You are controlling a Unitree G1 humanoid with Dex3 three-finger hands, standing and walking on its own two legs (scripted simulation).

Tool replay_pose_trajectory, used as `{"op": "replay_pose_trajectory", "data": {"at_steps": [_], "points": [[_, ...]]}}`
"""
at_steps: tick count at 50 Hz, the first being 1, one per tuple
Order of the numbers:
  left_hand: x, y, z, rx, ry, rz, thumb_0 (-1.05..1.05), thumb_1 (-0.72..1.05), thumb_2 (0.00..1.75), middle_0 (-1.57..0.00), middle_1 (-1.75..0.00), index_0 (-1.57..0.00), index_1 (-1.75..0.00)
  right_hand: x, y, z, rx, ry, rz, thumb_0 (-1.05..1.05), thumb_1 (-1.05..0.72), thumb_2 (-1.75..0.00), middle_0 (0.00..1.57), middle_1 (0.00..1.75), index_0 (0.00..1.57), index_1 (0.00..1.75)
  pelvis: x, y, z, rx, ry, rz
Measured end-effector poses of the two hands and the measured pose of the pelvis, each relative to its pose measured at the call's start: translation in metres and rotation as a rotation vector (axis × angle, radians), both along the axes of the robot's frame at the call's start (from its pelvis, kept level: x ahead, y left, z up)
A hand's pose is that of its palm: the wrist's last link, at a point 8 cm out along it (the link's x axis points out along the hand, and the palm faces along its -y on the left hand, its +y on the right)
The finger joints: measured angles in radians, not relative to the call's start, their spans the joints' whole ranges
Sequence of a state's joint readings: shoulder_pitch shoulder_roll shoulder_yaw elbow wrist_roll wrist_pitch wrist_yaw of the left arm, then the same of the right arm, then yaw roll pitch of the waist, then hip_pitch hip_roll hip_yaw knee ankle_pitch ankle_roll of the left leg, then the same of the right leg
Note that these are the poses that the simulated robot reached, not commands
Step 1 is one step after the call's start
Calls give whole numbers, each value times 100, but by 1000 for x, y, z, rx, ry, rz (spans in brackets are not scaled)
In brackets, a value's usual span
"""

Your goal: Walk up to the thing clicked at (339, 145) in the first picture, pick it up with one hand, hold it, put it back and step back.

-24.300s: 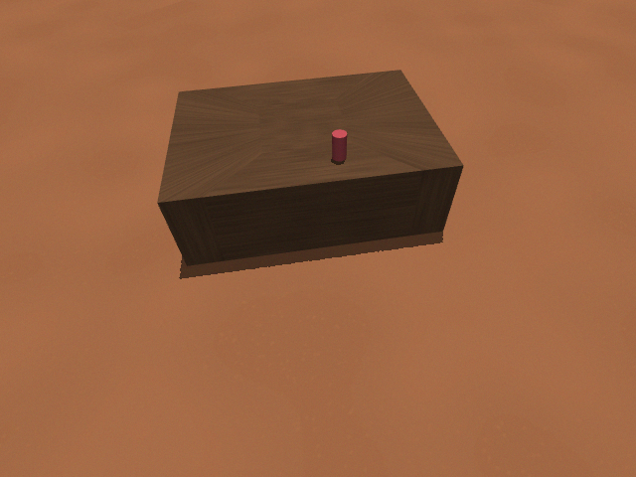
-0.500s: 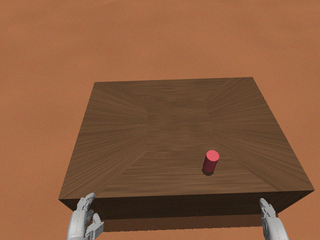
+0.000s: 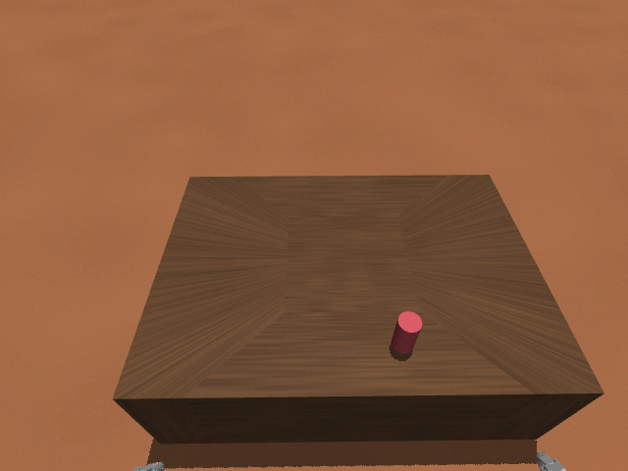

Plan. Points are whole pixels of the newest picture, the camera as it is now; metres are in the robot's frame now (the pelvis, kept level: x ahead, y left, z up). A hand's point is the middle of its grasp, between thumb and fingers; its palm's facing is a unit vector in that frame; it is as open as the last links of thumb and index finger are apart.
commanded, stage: home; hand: right
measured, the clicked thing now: (406, 333) +0.50 -0.19 -0.35
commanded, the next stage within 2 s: stand in 1.14 s
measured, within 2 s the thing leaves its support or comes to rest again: neither
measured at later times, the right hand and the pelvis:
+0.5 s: hand out of the picture +0.03 -0.25 -0.13, palm faces -0.02 +0.93 -0.38, open 17.4 cm; pelvis -0.02 +0.00 +0.02, yaw +1 degrees
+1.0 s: hand out of the picture +0.05 -0.24 -0.13, palm faces -0.04 +0.93 -0.37, open 17.5 cm; pelvis -0.01 +0.01 +0.02, yaw +1 degrees
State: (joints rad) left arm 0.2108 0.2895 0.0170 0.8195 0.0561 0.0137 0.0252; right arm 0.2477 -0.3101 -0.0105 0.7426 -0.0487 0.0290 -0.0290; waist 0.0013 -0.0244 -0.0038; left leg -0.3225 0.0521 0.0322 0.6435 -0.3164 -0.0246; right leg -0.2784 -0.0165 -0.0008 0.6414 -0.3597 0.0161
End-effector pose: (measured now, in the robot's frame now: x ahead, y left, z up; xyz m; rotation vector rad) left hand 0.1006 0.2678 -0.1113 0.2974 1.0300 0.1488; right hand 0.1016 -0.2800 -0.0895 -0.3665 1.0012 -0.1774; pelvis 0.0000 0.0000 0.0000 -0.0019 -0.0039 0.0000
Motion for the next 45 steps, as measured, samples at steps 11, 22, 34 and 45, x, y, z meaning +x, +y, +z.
{"op": "replay_pose_trajectory", "data": {"at_steps": [11, 22, 34, 45], "points": [[-34, 5, -2, -8, 123, 47, 1, 91, 90, -20, -30, -20, -31, -47, -17, 0, -19, 146, -79, 0, 54, -4, 6, 5, 6, 5, -3, -4, 15, -8, -48, 4], [-58, 10, -3, -14, 184, 70, 1, 90, 90, -20, -30, -20, -30, -71, -12, -4, -4, 219, -95, 0, 53, -5, 6, 5, 6, 5, -13, -3, 19, -10, -68, 8], [-81, 20, -2, -1, 239, 96, 1, 91, 90, -20, -30, -20, -30, -75, -9, -7, 2, 249, -85, 0, 54, -4, 6, 5, 6, 5, -18, 0, 20, -9, -59, 12], [-81, 23, -3, -5, 249, 99, 1, 91, 90, -20, -30, -20, -30, -64, -6, -5, 3, 239, -78, 0, 54, -4, 6, 5, 6, 5, -16, 4, 21, -11, -60, 15]]}}
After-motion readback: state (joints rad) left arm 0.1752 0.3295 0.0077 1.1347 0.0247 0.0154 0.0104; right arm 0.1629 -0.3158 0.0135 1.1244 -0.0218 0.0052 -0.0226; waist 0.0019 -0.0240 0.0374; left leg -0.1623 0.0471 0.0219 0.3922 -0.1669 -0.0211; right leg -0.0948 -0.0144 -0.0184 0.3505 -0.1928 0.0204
